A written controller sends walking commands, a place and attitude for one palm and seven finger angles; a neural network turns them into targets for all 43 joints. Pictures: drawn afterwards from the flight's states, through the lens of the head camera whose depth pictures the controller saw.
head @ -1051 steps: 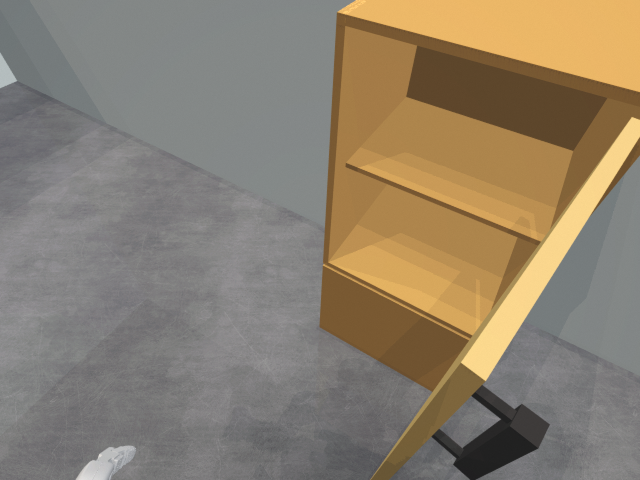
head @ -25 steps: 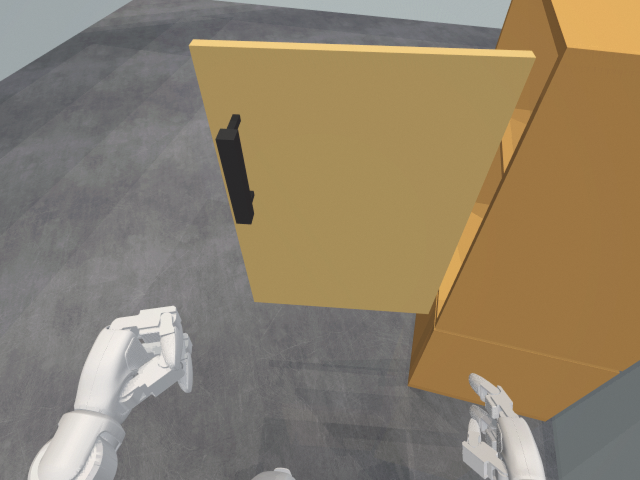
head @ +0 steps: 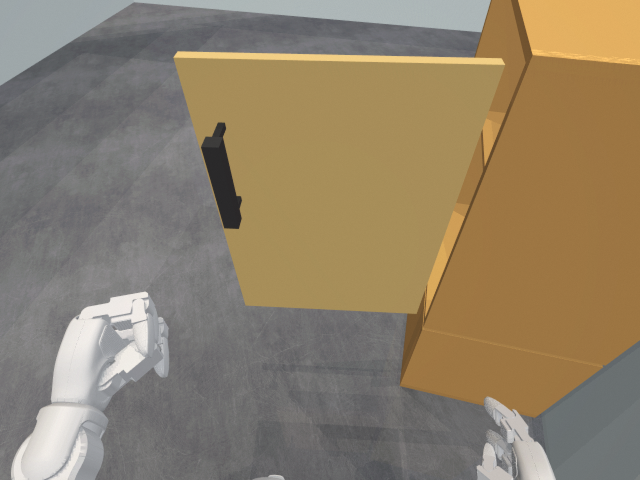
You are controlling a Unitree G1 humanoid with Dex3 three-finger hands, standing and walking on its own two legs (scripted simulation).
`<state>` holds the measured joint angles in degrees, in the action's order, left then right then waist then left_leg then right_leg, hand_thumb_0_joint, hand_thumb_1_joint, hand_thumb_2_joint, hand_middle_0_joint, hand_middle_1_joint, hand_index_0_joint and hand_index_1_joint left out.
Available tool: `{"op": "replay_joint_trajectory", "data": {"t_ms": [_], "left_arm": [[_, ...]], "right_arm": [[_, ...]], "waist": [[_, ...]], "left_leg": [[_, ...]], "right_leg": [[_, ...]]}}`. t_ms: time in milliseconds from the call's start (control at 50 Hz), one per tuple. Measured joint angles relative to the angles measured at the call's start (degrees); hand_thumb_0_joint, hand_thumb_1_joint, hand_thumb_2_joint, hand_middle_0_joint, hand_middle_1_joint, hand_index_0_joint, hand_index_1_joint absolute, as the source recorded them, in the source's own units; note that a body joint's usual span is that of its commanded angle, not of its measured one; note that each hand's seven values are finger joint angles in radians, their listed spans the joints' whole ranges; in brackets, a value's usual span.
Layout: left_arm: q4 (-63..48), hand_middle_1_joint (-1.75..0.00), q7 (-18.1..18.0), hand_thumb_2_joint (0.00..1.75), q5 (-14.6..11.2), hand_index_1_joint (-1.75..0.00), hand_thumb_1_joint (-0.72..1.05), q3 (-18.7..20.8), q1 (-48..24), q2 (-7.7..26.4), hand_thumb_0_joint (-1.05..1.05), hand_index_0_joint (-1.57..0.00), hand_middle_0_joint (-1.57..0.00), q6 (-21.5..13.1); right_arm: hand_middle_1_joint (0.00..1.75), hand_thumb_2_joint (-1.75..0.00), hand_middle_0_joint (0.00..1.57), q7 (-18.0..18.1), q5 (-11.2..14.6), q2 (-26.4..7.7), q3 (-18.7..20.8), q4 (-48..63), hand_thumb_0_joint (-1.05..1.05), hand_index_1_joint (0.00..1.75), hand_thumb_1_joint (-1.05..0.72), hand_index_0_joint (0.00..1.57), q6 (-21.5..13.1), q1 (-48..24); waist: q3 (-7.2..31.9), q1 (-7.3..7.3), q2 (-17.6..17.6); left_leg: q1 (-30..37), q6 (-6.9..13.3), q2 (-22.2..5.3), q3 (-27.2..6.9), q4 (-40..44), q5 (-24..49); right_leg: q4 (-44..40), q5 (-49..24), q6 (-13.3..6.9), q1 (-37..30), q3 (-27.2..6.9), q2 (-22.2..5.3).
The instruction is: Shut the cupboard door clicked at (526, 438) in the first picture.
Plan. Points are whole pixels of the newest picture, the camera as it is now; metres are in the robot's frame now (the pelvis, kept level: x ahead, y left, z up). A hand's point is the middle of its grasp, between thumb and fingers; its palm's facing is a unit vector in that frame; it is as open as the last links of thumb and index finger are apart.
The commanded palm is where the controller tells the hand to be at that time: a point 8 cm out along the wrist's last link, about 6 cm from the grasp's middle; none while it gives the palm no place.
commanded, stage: raise the hand and make a fist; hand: left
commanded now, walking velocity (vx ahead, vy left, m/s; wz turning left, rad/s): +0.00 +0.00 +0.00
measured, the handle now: (226, 177) +0.51 +0.19 +0.09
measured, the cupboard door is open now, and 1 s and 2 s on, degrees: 100 100 97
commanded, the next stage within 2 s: bring the fist close to the handle in 0.04 s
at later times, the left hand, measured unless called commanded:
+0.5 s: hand (204, 305) +0.29 +0.16 +0.09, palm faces -0.06 -1.00 -0.05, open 3.1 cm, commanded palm +0.27 +0.22 +0.10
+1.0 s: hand (230, 233) +0.39 +0.15 +0.11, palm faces +0.01 -1.00 -0.02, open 3.1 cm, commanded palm +0.36 +0.20 +0.10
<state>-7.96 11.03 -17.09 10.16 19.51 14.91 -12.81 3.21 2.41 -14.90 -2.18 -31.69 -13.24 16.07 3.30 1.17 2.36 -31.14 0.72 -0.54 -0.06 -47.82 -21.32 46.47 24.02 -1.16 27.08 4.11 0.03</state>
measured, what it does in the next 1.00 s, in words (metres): stands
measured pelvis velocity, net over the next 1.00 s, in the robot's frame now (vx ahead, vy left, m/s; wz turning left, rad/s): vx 0.01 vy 0.00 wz -0.02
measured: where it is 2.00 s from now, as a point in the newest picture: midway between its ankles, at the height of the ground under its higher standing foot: outside the picture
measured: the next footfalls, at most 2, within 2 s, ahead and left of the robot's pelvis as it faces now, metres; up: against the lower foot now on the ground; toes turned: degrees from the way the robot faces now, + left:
none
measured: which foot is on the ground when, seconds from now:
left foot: down 0.00-1.00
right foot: down 0.00-1.00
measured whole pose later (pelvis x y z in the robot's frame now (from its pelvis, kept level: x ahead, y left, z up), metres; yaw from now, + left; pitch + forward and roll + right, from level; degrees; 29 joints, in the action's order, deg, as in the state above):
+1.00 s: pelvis +0.01 +0.00 +0.00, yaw -1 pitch +7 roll +0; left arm 26.4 6.1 -11.4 9.2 -19.1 13.4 -12.8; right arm 2.5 2.4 -15.0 -1.1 -37.3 -7.7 14.7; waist 3.2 -1.1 1.8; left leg -31.8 0.6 -0.7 1.4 -44.9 -20.3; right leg 44.9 23.1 -1.2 28.9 2.6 0.2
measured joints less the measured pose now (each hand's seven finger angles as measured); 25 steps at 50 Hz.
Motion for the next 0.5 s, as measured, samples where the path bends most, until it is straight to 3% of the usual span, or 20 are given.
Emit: {"op": "replay_joint_trajectory", "data": {"t_ms": [60, 200, 320, 380, 500], "left_arm": [[0.68, -1.5, 0.82, 0.9, -0.14, -1.5, 0.9, 0.38, -1.32, -0.17, 0.02, -1.3, -1.3, -0.78], [2.21, -1.5, 3.91, 0.9, -0.02, -1.5, 0.9, -2.57, 0.23, -0.21, 0.02, -1.3, -1.3, 4.13], [4.23, -1.5, 0.14, 0.9, 0.52, -1.5, 0.89, -1.35, -5.74, -0.74, 0.02, -1.3, -1.31, 0.52], [6.82, -1.5, 0.24, 0.9, 1.01, -1.5, 0.9, -1.06, -10.27, -0.77, 0.02, -1.31, -1.31, 0.2], [13.6, -1.5, 1.59, 0.9, 2.06, -1.5, 0.9, -3.34, -16.86, -0.47, 0.02, -1.3, -1.3, 5.03]], "right_arm": [[0.3, -0.89, 0.2, -0.25, 0.22, -0.19, -0.13, -0.48, 0.01, 0.3, -0.9, 0.2, -0.07, -0.48], [0.3, -0.89, 0.2, 0.4, 0.32, -0.12, -0.33, 0.4, 0.01, 0.3, -0.9, 0.21, 0.0, -1.1], [0.3, -0.89, 0.2, 0.51, 0.01, 0.16, -0.4, -0.96, 0.01, 0.3, -0.9, 0.2, -0.47, -1.97], [0.3, -0.89, 0.2, 0.26, 0.2, 0.11, -0.52, -1.8, 0.01, 0.3, -0.9, 0.2, -0.23, -2.25], [0.3, -0.89, 0.2, 0.5, 0.53, -0.36, -0.52, -2.08, 0.01, 0.3, -0.9, 0.21, 0.84, -2.05]], "waist": [[0.2, 0.18, 0.48], [0.44, -0.1, 1.3], [-0.24, 0.21, 0.69], [-0.23, 0.15, 0.63], [-0.39, -0.84, 1.16]], "left_leg": [[-0.35, -0.1, -0.02, -0.44, -0.38, -0.07], [0.32, -0.05, 0.03, -0.04, 0.46, 0.11], [-0.33, -0.32, 0.12, -0.54, -0.23, 0.01], [-0.74, -0.4, 0.12, -0.76, -0.31, 0.08], [-0.27, -0.26, 0.12, -0.24, 1.17, 0.68]], "right_leg": [[0.15, 0.11, -0.09, 0.1, 0.42, 0.05], [-0.29, -0.01, 0.0, -0.24, 0.01, -0.01], [0.54, 0.38, -0.29, 0.28, 0.51, -0.08], [0.58, 0.36, -0.37, 0.59, 0.72, -0.06], [-0.69, -0.34, -0.22, 0.44, 0.19, -0.05]]}}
